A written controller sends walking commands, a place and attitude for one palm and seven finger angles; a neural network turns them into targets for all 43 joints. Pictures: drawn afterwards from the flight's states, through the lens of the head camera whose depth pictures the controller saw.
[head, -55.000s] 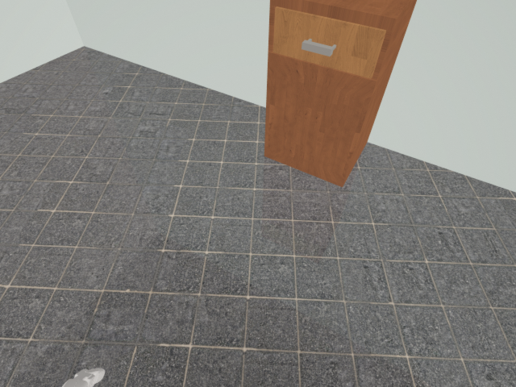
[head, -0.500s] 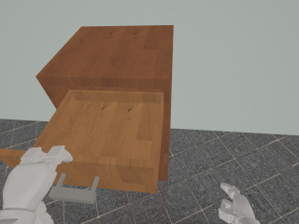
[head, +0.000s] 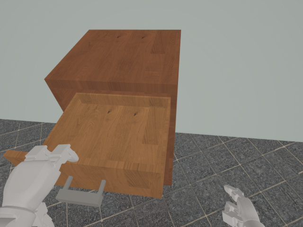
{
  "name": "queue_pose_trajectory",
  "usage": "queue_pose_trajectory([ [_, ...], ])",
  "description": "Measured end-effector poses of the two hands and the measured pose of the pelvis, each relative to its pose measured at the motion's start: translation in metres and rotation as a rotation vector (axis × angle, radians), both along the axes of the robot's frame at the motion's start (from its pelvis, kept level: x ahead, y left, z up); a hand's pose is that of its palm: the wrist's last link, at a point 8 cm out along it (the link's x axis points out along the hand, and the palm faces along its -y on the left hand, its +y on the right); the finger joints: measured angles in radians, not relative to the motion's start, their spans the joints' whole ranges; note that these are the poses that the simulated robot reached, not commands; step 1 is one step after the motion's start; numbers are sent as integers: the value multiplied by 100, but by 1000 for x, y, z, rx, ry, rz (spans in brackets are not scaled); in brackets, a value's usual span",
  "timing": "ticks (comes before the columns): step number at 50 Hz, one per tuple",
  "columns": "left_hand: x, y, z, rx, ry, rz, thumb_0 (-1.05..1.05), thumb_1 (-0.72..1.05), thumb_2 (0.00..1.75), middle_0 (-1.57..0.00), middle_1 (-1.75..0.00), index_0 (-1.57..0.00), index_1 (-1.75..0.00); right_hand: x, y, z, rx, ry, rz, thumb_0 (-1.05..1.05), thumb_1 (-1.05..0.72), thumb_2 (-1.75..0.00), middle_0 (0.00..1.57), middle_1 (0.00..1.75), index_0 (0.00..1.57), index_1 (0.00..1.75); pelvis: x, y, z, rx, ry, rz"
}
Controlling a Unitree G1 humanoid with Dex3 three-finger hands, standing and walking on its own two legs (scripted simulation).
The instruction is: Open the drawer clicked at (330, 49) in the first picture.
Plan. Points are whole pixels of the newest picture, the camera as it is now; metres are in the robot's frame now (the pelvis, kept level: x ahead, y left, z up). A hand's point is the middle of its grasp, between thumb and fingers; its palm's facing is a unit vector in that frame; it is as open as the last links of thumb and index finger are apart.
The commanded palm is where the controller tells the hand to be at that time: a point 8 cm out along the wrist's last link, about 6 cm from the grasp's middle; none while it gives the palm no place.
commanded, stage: draw the hand back to the body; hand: left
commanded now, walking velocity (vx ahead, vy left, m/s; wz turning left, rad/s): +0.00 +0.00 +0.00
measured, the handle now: (83, 189) +0.22 +0.24 -0.04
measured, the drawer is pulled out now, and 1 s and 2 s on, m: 0.30 0.30 0.30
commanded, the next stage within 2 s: step back with the hand held close in 1.52 s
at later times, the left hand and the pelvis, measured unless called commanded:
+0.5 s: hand (40, 184) +0.16 +0.26 +0.11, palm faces +0.04 -0.08 -1.00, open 13.8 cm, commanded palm +0.14 +0.26 +0.17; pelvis +0.00 +0.00 +0.00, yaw +0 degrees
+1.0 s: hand (57, 160) +0.20 +0.22 +0.16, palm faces +0.35 -0.84 -0.42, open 11.4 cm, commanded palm +0.14 +0.26 +0.19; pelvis +0.02 -0.02 +0.01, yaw +1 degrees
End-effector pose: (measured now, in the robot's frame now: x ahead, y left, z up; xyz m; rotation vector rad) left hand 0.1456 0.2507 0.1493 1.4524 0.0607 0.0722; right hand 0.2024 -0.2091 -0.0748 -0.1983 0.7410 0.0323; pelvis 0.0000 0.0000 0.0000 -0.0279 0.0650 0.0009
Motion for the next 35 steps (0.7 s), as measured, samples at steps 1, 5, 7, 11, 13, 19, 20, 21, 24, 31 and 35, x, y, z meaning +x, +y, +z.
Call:
queue_pose_trajectory([
  [1, 0, 0, 1, 4, -6, -6, 0, -49, 30, -32, -120, -32, -120, 0, 0, 0, -1, 2, 0, 1, -91, -90, 20, 30, 20, 30, 0, 0, 0, -1, -1, 0],
  [5, 1, 0, 7, 21, -37, -15, 0, -49, 30, -32, -120, -33, -120, -2, 1, -1, 2, 7, -1, 1, -91, -90, 20, 30, 20, 30, -1, 0, -1, -3, -3, 2],
  [7, 1, 3, 10, 25, -48, -7, 0, -49, 30, -32, -120, -33, -120, -2, 1, -2, 8, 10, -5, 1, -91, -90, 20, 30, 20, 30, -1, 0, 0, -3, -4, 1],
  [11, 2, 7, 12, 22, -41, 18, 0, -49, 30, -32, -120, -32, -120, -3, 1, -2, 20, 12, -13, 1, -91, -90, 20, 30, 20, 30, -1, 1, 0, -1, -7, -1],
  [13, 2, 7, 12, 17, -29, 23, 0, -49, 30, -32, -120, -32, -120, -3, 2, -2, 21, 8, -13, 1, -91, -90, 20, 30, 20, 30, -1, 1, 1, -1, -7, -2],
  [19, -2, 7, 13, 26, -6, 0, 0, -49, 30, -32, -120, -32, -120, -3, 0, 1, 4, 2, -11, 1, -91, -90, 20, 30, 20, 30, -1, 1, 1, -2, -11, -2],
  [20, -3, 8, 14, 29, -8, -2, 0, -49, 30, -32, -120, -32, -120, -3, 0, 2, 1, 3, -11, 1, -91, -90, 20, 30, 20, 30, -1, 1, 1, -2, -11, -1],
  [21, -3, 9, 15, 28, -11, -2, 0, -49, 30, -32, -120, -32, -120, -2, -1, 2, 1, 2, -12, 1, -91, -90, 20, 30, 20, 30, -1, 1, 2, -3, -13, -1],
  [24, -4, 12, 18, 35, -20, 1, 0, -49, 30, -32, -120, -32, -120, -1, -1, 2, -7, 0, -9, 1, -91, -90, 20, 30, 20, 30, -2, 1, 2, -5, -13, 3],
  [31, -1, 18, 11, -647, -181, 126, 0, -47, 31, -31, -119, -32, -119, -4, 2, 8, 9, -77, -53, 1, -91, -90, 20, 30, 20, 30, -2, 1, 5, 6, -58, 12],
  [35, 5, 11, 11, -949, -329, 146, 0, -41, 34, -31, -114, -32, -115, -12, 5, 13, -3, -112, -56, 1, -91, -90, 20, 30, 20, 30, 5, -3, 8, 17, -73, 17],
])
